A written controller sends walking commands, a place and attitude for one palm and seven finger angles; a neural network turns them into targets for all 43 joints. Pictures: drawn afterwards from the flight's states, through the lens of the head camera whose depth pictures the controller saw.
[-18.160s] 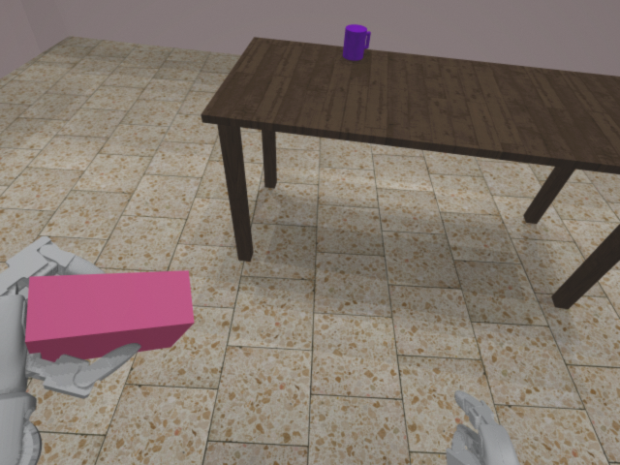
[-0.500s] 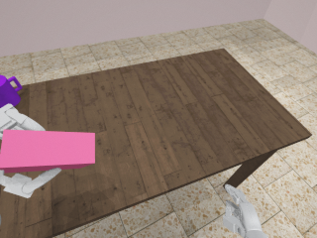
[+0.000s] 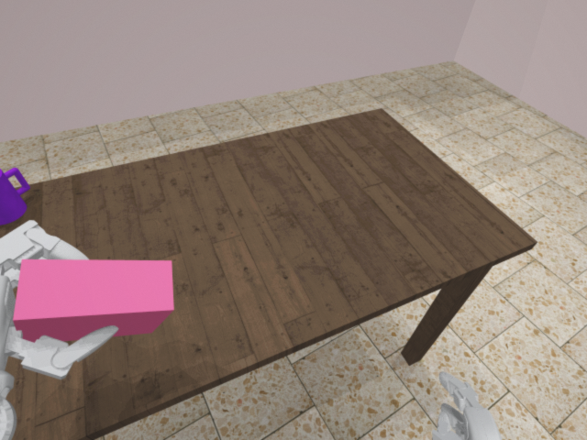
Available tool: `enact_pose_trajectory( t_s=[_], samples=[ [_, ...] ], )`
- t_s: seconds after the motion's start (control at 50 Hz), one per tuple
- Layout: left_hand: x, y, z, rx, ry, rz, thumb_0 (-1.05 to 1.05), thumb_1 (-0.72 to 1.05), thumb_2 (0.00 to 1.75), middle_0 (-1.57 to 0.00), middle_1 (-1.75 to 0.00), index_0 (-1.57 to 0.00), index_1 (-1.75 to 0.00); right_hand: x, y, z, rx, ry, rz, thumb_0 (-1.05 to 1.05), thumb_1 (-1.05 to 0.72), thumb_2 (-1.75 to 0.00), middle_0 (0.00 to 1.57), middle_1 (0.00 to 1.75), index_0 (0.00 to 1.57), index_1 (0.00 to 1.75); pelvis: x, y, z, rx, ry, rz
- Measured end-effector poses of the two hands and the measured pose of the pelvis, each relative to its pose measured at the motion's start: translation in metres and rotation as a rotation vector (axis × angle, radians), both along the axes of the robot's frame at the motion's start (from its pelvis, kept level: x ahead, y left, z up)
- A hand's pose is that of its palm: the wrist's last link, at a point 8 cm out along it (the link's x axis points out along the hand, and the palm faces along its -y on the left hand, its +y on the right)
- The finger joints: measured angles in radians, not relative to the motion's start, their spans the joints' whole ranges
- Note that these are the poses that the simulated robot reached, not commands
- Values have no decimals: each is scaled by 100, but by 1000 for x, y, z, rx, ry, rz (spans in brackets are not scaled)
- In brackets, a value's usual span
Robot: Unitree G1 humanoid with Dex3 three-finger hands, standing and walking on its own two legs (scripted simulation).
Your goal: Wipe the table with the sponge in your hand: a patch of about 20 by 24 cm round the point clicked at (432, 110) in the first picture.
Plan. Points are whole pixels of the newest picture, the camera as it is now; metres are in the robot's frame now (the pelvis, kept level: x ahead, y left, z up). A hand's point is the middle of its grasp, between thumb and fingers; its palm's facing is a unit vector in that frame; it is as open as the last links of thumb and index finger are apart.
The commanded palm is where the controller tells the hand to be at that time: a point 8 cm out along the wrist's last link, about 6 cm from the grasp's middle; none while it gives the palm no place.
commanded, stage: look again from close up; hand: left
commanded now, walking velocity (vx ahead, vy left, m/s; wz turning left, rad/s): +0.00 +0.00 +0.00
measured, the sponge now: (120, 301) +0.23 +0.21 +0.13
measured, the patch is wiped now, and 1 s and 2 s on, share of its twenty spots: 0.00 0.00 0.00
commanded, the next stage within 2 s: come to a stop and stand still in 0.32 s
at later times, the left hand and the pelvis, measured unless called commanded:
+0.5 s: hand (52, 284) +0.23 +0.26 +0.16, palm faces +0.37 -0.80 -0.47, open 9.8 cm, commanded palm +0.16 +0.28 +0.17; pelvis +0.00 +0.00 +0.00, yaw +1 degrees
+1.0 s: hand (55, 252) +0.27 +0.28 +0.17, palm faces +0.39 -0.84 -0.37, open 9.8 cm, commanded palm +0.20 +0.31 +0.17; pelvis +0.04 +0.03 +0.00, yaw +1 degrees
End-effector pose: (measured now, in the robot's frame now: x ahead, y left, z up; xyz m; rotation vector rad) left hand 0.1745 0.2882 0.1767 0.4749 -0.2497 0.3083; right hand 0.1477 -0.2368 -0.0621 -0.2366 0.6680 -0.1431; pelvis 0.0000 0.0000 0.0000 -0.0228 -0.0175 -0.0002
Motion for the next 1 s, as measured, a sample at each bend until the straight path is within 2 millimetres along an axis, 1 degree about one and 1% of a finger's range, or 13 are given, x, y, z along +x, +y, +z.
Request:
enact_pose_trajectory(
  t_s=[0.14,0.24,0.36,0.46,0.5,0.54,0.58,0.62,0.7,0.76,0.9,0.94,1.0],
  samples=[
    [1,-3,-21,-77,52,17,0,-45,102,-77,-136,-76,-136,3,9,0,3,3,27,1,-90,-90,21,30,20,30,0,1,0,3,-8,3],
    [2,-9,-12,-66,13,-20,0,-45,102,-77,-135,-76,-135,13,17,5,4,-25,53,1,-90,-90,21,30,20,30,0,2,1,4,-11,7],
    [4,-3,3,-14,-24,-14,0,-45,102,-77,-135,-76,-135,26,24,8,22,-55,65,1,-90,-90,21,30,20,30,3,4,1,6,-5,4],
    [6,3,-3,-31,11,19,0,-45,102,-77,-136,-76,-135,31,25,7,33,-49,66,1,-90,-90,21,30,20,30,7,4,2,8,-2,2],
    [14,14,6,82,-12,16,0,-46,102,-77,-135,-76,-135,30,25,3,8,-29,104,1,-90,-90,21,30,20,30,4,2,0,2,5,13],
    [22,32,10,84,-56,55,0,-46,102,-78,-135,-76,-135,27,25,-1,4,6,117,1,-90,-90,21,30,20,30,1,0,0,-1,9,7],
    [26,40,6,40,-67,89,0,-46,102,-77,-135,-76,-135,25,24,-2,14,13,105,1,-90,-90,21,30,20,30,1,3,0,0,9,-3],
    [26,34,-1,5,-54,81,0,-45,102,-77,-136,-76,-136,22,23,-4,22,12,88,1,-90,-90,21,30,20,30,4,8,0,2,10,-7],
    [25,9,-14,-29,1,-23,0,-45,102,-77,-136,-75,-136,18,25,-8,24,36,57,1,-90,-90,21,30,20,30,14,18,0,6,15,-5],
    [27,5,-20,-18,26,-71,0,-45,102,-77,-136,-76,-136,20,31,-10,15,65,50,1,-90,-90,21,30,20,30,22,20,0,6,19,4],
    [45,38,-8,28,-45,15,0,-46,102,-77,-135,-76,-135,47,44,-5,0,62,86,1,-90,-90,21,30,20,30,35,21,-1,4,23,17],
    [49,40,-3,20,-74,26,0,-46,102,-77,-135,-76,-135,57,48,-2,3,39,99,1,-90,-90,21,30,20,30,38,23,-1,1,23,16],
    [52,33,1,1,-99,3,0,-45,102,-77,-136,-76,-136,72,52,3,10,-1,113,1,-90,-90,21,30,20,30,41,26,-1,-1,24,12]
  ],
)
